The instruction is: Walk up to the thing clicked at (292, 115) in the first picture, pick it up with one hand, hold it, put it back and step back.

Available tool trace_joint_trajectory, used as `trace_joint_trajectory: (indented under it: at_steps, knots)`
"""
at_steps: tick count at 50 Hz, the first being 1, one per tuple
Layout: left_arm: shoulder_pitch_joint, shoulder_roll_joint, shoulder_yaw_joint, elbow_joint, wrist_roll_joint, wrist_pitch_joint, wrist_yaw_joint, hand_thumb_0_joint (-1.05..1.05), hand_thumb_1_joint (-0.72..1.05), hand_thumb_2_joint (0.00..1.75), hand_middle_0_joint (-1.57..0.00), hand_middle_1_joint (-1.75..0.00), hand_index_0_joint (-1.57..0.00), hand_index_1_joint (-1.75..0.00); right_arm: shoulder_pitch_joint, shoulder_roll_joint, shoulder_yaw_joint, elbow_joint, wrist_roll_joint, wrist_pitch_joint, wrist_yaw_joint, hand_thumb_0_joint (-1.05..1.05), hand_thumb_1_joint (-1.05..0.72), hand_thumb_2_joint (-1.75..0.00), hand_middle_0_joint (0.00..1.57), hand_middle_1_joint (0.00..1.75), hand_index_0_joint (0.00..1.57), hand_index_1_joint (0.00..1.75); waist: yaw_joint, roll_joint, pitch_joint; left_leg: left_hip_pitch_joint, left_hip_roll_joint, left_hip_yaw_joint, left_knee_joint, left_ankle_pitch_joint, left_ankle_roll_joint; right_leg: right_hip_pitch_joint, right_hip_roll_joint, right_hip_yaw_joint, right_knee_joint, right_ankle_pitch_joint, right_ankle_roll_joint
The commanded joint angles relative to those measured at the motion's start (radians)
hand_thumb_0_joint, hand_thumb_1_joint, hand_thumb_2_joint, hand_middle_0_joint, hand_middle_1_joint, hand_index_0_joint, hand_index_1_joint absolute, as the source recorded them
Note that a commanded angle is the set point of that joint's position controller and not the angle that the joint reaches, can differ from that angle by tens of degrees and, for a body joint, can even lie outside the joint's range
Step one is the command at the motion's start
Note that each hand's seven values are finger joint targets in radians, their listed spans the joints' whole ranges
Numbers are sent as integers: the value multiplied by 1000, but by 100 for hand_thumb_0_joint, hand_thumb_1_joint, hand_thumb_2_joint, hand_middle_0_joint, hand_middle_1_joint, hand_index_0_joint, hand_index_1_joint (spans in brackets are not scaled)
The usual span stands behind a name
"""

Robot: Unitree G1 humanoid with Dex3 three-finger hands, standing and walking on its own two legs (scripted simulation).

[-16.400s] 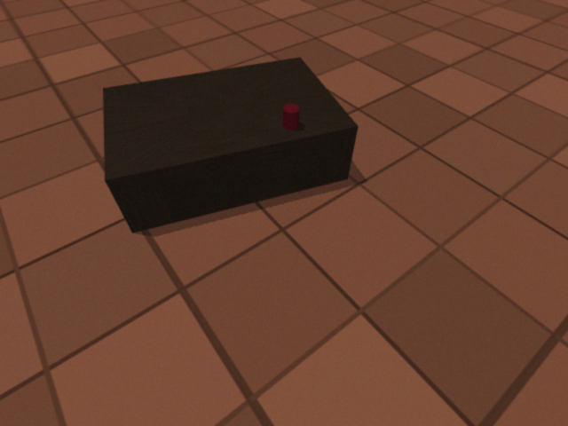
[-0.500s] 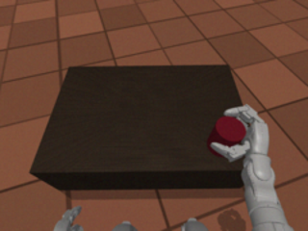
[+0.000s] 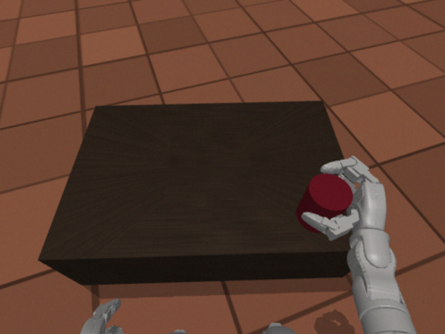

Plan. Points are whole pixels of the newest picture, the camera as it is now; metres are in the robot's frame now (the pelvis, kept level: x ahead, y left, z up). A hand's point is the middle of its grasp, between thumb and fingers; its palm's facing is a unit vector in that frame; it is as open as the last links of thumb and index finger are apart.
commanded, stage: hold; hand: right
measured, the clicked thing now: (322, 204) +0.33 -0.16 +0.04
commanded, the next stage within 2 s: none
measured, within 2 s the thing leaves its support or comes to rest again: neither
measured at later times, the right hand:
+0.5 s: hand (330, 203) +0.32 -0.17 +0.06, palm faces +0.16 +0.99 +0.01, open 10.7 cm
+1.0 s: hand (326, 206) +0.31 -0.16 +0.06, palm faces +0.16 +0.99 +0.01, open 10.7 cm
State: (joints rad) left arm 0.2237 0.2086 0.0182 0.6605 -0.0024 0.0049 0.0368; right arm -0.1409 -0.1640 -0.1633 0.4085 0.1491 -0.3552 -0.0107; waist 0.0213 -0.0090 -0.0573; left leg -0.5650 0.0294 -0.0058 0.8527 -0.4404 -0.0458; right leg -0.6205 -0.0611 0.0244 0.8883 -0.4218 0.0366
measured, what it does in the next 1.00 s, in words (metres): stands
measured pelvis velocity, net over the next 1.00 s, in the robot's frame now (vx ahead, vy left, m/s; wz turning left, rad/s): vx -0.02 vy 0.01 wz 0.00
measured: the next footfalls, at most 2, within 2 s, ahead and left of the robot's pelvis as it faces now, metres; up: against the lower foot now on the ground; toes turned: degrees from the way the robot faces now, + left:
none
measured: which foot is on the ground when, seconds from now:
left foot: down 0.00-1.00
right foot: down 0.00-1.00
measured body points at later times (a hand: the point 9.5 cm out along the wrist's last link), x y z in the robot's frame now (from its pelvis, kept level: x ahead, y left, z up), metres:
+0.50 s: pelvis -0.01 +0.00 +0.00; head +0.03 +0.00 +0.45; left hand +0.14 +0.24 -0.10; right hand +0.31 -0.22 +0.06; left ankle -0.01 +0.15 -0.70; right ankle +0.01 -0.14 -0.70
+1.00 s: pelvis -0.02 +0.01 +0.01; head +0.02 +0.00 +0.45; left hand +0.12 +0.25 -0.10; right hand +0.30 -0.21 +0.06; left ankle -0.01 +0.15 -0.70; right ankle +0.01 -0.14 -0.70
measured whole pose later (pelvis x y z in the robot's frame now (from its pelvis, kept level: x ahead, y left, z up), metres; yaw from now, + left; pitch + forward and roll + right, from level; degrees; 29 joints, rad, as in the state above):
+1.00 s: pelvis -0.02 +0.01 +0.01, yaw +0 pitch +6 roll +1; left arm 0.21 0.21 0.00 0.66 0.00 -0.02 0.04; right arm -0.11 -0.14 -0.14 0.38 0.15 -0.33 -0.01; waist 0.02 -0.01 -0.04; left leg -0.52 0.03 -0.01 0.82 -0.41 -0.04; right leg -0.56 -0.06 0.02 0.84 -0.38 0.04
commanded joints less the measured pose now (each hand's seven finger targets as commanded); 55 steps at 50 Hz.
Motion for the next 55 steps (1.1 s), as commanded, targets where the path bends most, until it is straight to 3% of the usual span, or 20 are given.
trace_joint_trajectory:
  at_steps: [1,6,10,11,15,18,23,25,28,33,34,36,39,40,44,48,49,50,51,55]
  knots:
    - [-24,131,41,-133,0,-41,11,0,91,90,-20,-31,-21,-31,-241,-121,-28,-241,4,-68,3,0,-7,-129,130,144,133,144,-6,-12,-287,118,-38,47,-112,334,38,192,30,-34,-122,301,-31]
    - [-28,136,43,-138,0,-44,9,0,91,90,-20,-31,-21,-31,-251,-115,-11,-291,4,-67,-1,0,-8,-129,129,144,133,144,-6,-32,-295,126,-39,49,-110,334,42,213,28,-31,-135,309,-26]
    - [-30,127,35,-146,-1,-47,9,0,91,90,-20,-31,-21,-31,-242,-124,-28,-317,7,-62,-5,0,-9,-130,130,144,133,144,-13,-47,-312,141,-39,48,-119,348,40,232,29,-33,-138,326,-25]
    - [-34,130,35,-137,-2,-47,11,0,91,90,-20,-31,-21,-31,-222,-105,-15,-239,3,-51,-6,0,-9,-129,130,144,133,144,5,-2,-253,120,-41,50,-126,327,38,209,27,-33,-142,300,-30]
    - [-52,121,29,-146,-2,-50,11,0,91,90,-20,-31,-21,-31,-210,-96,-1,-245,5,-46,0,0,-11,-130,130,144,134,144,0,-8,-212,115,-40,51,-144,271,38,179,31,-37,-160,235,-33]
    - [-54,127,33,-145,-1,-53,10,0,90,90,-20,-31,-21,-31,-212,-110,-18,-250,4,-49,-4,0,-10,-129,130,144,133,144,-8,1,-230,127,-38,46,-148,268,36,188,33,-39,-158,227,-34]
    - [-59,125,29,-148,-1,-60,11,0,91,90,-20,-31,-20,-31,-244,-101,2,-294,5,-53,-3,0,-11,-128,129,143,133,143,-3,-28,-267,116,-41,50,-141,266,40,224,30,-32,-166,229,-29]
    - [-51,126,34,-144,1,-59,13,0,90,90,-20,-31,-20,-31,-241,-121,-22,-302,3,-56,-11,0,-9,-128,128,142,132,142,-14,-26,-281,146,-38,45,-148,278,39,222,34,-38,-161,239,-30]
    - [-58,120,26,-141,0,-63,12,0,91,90,-20,-31,-20,-31,-205,-82,10,-249,7,-46,-6,0,-11,-129,128,143,132,143,8,11,-234,129,-38,46,-150,286,35,193,34,-39,-157,238,-36]
    - [-52,123,29,-139,3,-63,14,0,91,90,-20,-31,-21,-31,-244,-125,-41,-278,8,-56,-7,0,-10,-130,130,145,134,145,-11,-10,-254,132,-37,47,-146,289,37,203,32,-37,-161,247,-35]
    - [-53,123,28,-143,3,-63,12,0,91,90,-20,-31,-20,-31,-230,-105,-14,-265,3,-55,-5,0,-10,-130,130,145,134,145,-7,-22,-255,128,-39,48,-142,283,40,211,31,-35,-167,244,-31]
    - [-61,123,30,-147,3,-66,15,0,91,90,-20,-31,-20,-31,-260,-124,-24,-304,4,-62,-7,0,-10,-129,129,143,133,143,-10,-27,-269,141,-37,43,-148,277,39,222,33,-37,-163,236,-31]
    - [-59,120,26,-139,3,-70,15,0,91,90,-20,-31,-20,-31,-212,-72,22,-243,7,-53,2,0,-12,-130,129,144,133,144,4,6,-233,127,-38,45,-151,277,37,199,33,-38,-165,229,-35]
    - [-49,129,32,-130,3,-70,15,0,91,90,-20,-31,-21,-31,-228,-93,-5,-225,7,-53,2,0,-9,-130,129,144,133,144,2,5,-242,119,-39,47,-146,284,37,207,30,-34,-163,241,-33]
    - [-58,123,26,-139,3,-69,14,0,91,90,-20,-31,-21,-30,-235,-90,6,-255,8,-53,4,0,-11,-130,130,144,134,144,0,-3,-243,118,-37,45,-152,274,37,207,32,-38,-165,230,-34]
    - [-62,118,24,-142,2,-72,17,0,91,90,-20,-31,-20,-30,-212,-132,-47,-300,12,-61,-7,0,-13,-129,129,143,133,143,-25,-1,-280,156,-33,35,-163,277,34,221,38,-45,-160,231,-37]
    - [-62,118,23,-136,3,-72,17,0,90,90,-20,-31,-20,-30,-171,-87,-7,-222,7,-53,-2,0,-11,-129,128,143,132,143,-4,26,-246,140,-34,37,-157,286,33,203,37,-44,-154,235,-39]
    - [-64,117,24,-137,3,-73,16,0,91,90,-20,-31,-20,-30,-217,-95,-12,-274,14,-59,0,0,-12,-129,129,143,133,143,-6,-2,-240,131,-35,38,-155,280,33,191,38,-44,-158,228,-38]
    - [-63,123,26,-131,3,-73,16,0,91,90,-20,-31,-20,-30,-202,-106,-31,-213,9,-55,-6,0,-12,-130,129,144,133,143,-3,20,-222,125,-38,42,-152,269,35,182,35,-39,-161,220,-38]
    - [-67,126,27,-143,4,-73,17,0,91,90,-20,-31,-20,-30,-254,-110,-20,-266,9,-68,0,0,-10,-131,130,145,134,145,-2,-8,-238,111,-38,38,-161,218,39,195,34,-38,-175,170,-37]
